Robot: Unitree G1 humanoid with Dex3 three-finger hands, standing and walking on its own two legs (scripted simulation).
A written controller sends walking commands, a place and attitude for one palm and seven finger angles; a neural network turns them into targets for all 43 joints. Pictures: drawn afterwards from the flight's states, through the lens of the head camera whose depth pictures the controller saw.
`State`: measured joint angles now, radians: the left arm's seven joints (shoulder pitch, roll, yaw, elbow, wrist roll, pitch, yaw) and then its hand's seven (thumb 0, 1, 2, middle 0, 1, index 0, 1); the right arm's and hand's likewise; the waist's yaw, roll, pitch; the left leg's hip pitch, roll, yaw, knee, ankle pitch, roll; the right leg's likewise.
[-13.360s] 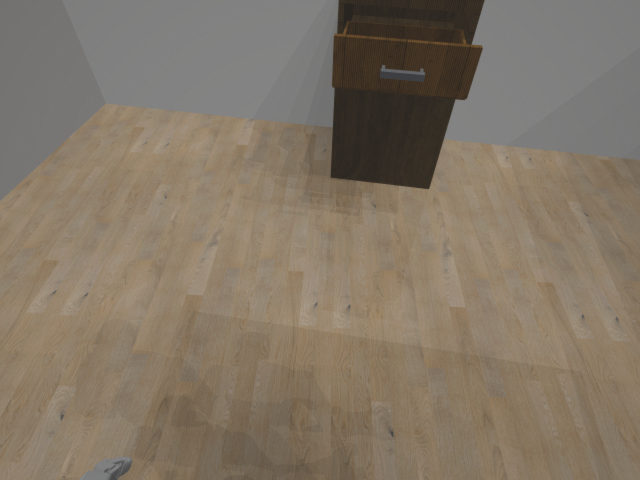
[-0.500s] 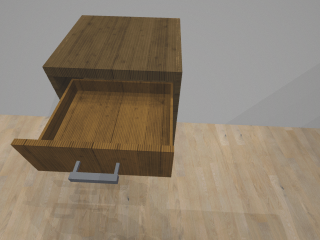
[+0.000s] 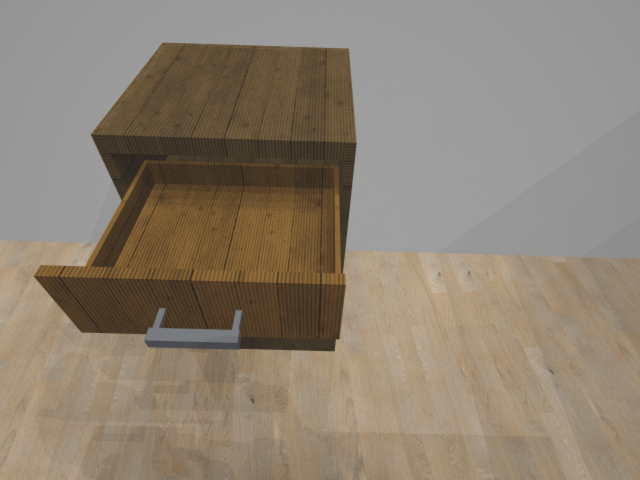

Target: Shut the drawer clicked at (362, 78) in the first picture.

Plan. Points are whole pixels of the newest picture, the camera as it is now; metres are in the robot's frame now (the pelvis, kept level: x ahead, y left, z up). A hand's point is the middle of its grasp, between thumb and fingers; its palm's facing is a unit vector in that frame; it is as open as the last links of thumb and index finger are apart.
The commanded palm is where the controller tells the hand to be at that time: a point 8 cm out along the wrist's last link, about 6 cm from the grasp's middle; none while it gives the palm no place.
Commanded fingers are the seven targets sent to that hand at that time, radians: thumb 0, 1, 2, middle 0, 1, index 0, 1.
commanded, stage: come to a stop and stand still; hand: left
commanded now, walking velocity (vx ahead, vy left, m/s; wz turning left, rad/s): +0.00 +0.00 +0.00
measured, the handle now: (197, 327) +0.34 +0.21 -0.05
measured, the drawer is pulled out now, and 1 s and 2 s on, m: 0.30 0.30 0.30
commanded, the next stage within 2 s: look again from close up in 0.34 s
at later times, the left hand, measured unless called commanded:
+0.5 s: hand out of the picture -0.05 +0.18 -0.16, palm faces +0.03 -0.98 -0.21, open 7.4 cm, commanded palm none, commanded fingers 0.00 0.90 0.90 -0.20 -0.30 -0.20 -0.30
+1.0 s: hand out of the picture -0.01 +0.15 -0.16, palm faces +0.04 -0.98 -0.18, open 7.4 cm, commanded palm none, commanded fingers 0.00 0.90 0.90 -0.20 -0.30 -0.20 -0.30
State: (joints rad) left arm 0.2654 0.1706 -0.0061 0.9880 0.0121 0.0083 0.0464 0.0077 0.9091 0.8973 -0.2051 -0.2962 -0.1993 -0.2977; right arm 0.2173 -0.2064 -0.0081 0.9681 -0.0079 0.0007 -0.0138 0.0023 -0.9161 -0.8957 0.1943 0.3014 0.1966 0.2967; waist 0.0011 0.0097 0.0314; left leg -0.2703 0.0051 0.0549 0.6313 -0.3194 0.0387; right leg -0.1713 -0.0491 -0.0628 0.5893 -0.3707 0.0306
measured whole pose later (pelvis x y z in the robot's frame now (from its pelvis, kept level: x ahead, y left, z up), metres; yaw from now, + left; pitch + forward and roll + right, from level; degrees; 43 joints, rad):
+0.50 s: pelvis -0.01 +0.01 +0.01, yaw +1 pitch +0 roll +0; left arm 0.37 0.16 -0.02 1.08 0.01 0.00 0.03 0.01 0.91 0.90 -0.20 -0.30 -0.20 -0.30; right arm 0.35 -0.17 0.02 1.10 0.00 -0.01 0.00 0.00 -0.91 -0.90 0.20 0.30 0.20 0.30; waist 0.00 0.02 0.03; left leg -0.25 -0.03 0.06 0.45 -0.20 0.05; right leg -0.18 -0.06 -0.02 0.47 -0.29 0.03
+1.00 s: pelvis +0.01 -0.01 +0.01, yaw +1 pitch -1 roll +1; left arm 0.32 0.13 -0.02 1.11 0.01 -0.02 0.04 0.01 0.91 0.90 -0.20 -0.30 -0.20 -0.30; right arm 0.29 -0.15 0.02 1.13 0.00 -0.02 -0.02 0.01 -0.92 -0.90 0.19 0.30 0.20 0.30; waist 0.00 0.00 0.03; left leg -0.19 -0.01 0.05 0.43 -0.22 0.02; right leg -0.12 -0.04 -0.03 0.45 -0.31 0.01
